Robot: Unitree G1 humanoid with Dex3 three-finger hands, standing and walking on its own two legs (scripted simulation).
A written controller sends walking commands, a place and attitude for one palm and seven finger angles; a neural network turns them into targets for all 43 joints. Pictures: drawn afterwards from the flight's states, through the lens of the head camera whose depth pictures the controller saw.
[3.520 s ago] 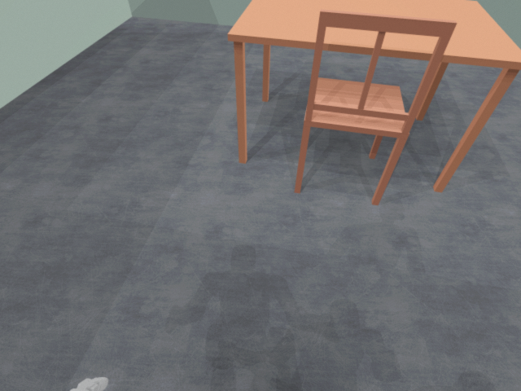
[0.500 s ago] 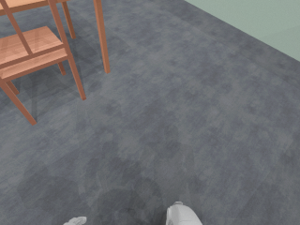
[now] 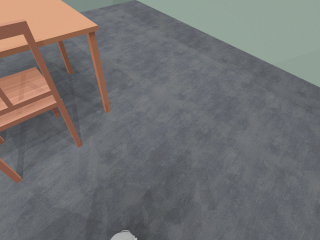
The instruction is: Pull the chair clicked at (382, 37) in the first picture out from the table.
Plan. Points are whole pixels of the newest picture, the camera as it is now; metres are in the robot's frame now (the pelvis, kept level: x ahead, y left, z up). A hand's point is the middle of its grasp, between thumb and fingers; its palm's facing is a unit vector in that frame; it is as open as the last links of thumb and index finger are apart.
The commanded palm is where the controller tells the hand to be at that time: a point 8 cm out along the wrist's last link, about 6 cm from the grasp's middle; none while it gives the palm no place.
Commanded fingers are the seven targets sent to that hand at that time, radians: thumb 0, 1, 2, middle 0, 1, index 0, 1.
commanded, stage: walk to a spot facing it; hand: left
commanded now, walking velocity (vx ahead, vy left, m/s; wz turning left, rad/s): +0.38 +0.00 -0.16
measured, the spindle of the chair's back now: out of the picture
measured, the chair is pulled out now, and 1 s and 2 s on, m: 0.00 0.00 0.00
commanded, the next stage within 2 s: turn to face it in 0.78 s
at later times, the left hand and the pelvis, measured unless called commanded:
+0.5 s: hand (107, 189) +0.29 +0.20 -0.17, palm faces -0.14 -0.98 -0.15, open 7.3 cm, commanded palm none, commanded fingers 0.00 0.90 0.90 -0.20 -0.30 -0.20 -0.30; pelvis +0.21 +0.03 +0.01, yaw -10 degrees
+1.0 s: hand (140, 146) +0.47 +0.12 -0.16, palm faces -0.15 -0.97 -0.17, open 7.3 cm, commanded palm none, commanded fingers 0.00 0.90 0.90 -0.20 -0.30 -0.20 -0.30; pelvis +0.42 -0.05 +0.01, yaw -12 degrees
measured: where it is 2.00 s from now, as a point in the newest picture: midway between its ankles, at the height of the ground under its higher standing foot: (173, 204)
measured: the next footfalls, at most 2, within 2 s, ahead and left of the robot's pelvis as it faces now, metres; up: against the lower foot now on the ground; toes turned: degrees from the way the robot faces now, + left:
left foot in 0.06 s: +0.16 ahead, +0.12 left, +0.00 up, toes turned +9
right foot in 0.64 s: +0.41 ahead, -0.13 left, +0.00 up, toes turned -22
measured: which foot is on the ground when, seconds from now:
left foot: up 0.00-0.04, down 0.06-0.64, up 0.66-1.00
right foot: down 0.00-0.08, up 0.10-0.62, down 0.64-1.00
